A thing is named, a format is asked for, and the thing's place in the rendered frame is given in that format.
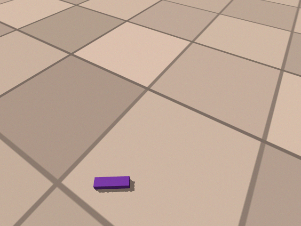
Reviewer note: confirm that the carton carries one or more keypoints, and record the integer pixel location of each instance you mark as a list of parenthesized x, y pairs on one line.
[(112, 182)]

